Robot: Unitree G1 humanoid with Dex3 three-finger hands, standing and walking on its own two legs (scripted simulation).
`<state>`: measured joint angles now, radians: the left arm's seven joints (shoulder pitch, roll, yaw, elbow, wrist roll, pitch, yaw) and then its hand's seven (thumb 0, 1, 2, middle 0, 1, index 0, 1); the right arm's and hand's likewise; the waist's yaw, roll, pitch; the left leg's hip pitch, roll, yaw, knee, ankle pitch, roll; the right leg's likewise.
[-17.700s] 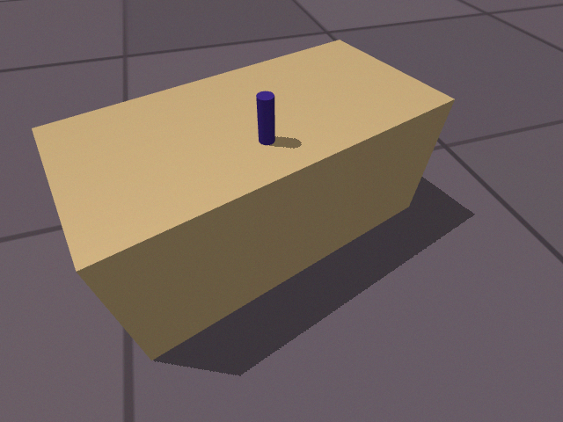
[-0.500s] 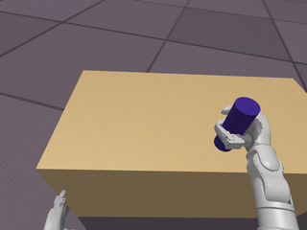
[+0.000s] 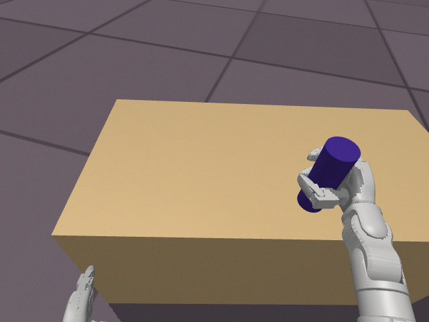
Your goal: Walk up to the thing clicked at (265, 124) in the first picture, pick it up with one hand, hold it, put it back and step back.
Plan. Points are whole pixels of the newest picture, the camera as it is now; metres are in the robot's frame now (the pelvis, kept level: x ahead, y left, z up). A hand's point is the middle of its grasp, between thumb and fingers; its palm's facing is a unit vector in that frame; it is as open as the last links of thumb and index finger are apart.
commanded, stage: hold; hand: right
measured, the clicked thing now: (324, 178) +0.33 -0.17 +0.14
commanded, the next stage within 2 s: crouch in 0.58 s
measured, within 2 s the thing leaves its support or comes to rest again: neither
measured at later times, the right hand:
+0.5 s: hand (316, 177) +0.33 -0.16 +0.14, palm faces +0.11 +0.99 -0.01, open 7.4 cm
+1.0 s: hand (311, 177) +0.36 -0.17 +0.11, palm faces +0.11 +0.99 +0.00, open 7.4 cm
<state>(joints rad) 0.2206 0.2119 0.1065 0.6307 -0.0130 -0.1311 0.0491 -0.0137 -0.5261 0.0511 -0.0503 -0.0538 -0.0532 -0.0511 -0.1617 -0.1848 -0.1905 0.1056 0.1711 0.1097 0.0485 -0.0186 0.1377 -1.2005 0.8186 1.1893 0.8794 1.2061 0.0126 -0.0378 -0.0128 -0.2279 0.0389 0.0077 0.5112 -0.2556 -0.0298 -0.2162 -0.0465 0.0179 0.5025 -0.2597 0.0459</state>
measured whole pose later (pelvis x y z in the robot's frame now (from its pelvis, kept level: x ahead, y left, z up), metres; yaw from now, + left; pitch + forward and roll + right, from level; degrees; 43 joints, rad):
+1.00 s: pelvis +0.00 +0.00 +0.00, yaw +0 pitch +0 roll +0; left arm 0.21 0.20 0.09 0.62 -0.01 -0.16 0.05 -0.01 -0.54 0.06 -0.05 -0.05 -0.05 -0.05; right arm -0.29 -0.21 -0.23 0.35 0.16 0.03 0.06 -0.02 0.14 -1.20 0.82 1.18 0.89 1.20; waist 0.04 -0.02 -0.01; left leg -0.28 0.04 0.01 0.54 -0.26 -0.03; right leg -0.26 -0.05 0.02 0.52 -0.26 0.05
